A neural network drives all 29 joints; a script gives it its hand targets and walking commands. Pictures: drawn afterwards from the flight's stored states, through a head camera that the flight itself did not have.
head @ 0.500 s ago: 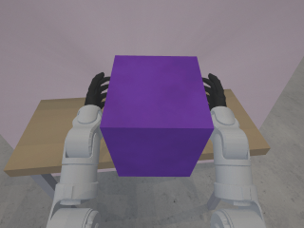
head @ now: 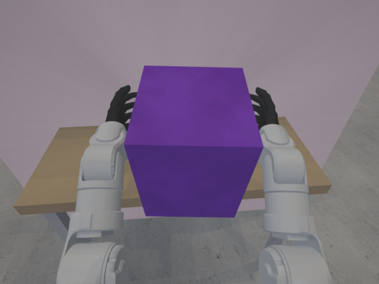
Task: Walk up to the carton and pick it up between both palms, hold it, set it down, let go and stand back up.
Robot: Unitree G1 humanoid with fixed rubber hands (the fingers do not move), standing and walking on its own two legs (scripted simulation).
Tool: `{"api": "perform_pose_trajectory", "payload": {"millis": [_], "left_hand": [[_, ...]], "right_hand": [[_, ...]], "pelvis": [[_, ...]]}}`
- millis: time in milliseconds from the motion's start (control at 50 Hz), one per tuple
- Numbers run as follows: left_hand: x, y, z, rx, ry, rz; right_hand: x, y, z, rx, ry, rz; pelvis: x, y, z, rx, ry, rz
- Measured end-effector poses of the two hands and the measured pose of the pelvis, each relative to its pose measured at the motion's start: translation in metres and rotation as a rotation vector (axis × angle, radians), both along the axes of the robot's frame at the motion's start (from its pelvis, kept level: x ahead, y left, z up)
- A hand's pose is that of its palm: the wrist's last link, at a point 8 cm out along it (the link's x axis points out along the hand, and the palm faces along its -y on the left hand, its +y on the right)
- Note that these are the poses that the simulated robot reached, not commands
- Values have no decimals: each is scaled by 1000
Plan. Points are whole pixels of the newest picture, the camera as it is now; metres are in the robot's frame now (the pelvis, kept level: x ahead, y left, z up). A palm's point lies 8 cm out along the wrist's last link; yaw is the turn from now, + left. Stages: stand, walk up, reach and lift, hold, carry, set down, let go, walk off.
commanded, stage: hold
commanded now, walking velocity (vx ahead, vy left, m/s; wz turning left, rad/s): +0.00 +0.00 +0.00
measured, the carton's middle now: (191, 145) +0.37 +0.01 +0.15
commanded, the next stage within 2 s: set down in 1.54 s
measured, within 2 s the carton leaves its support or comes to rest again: neither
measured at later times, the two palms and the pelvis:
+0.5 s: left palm (119, 116) +0.40 +0.16 +0.21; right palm (259, 118) +0.40 -0.13 +0.20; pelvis +0.02 +0.01 +0.00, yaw +0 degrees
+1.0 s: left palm (124, 122) +0.39 +0.15 +0.20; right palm (265, 125) +0.38 -0.14 +0.20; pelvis +0.03 +0.01 +0.00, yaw +0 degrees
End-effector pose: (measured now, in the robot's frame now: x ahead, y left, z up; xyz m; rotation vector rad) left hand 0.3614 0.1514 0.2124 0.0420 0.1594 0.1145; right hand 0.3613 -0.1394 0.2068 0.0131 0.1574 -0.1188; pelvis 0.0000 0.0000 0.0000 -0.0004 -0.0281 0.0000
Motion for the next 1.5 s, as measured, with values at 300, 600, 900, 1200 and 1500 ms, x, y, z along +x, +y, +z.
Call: {"api": "perform_pose_trajectory", "payload": {"millis": [300,600,900,1200,1500], "left_hand": [[18,5,6,3,5,-2],[43,6,-8,6,-7,-3],[35,-2,-18,-6,-24,-9],[12,-10,-9,-13,-14,-20],[-2,0,8,-5,-9,-9]], "right_hand": [[18,4,5,-4,5,3],[42,7,-7,1,-8,-8],[29,0,-16,26,-28,-30],[4,-9,-7,19,-20,-35],[-4,-1,9,-4,-16,-4]], "pelvis": [[1,4,-1,0,34,-4],[24,8,2,0,67,-5],[32,9,3,0,56,2],[13,2,2,0,16,2],[-4,1,0,0,-4,-1]]}}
